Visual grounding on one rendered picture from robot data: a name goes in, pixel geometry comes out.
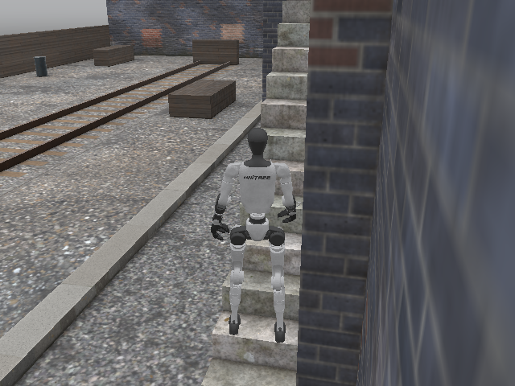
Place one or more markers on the stairs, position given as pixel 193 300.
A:
pixel 253 357

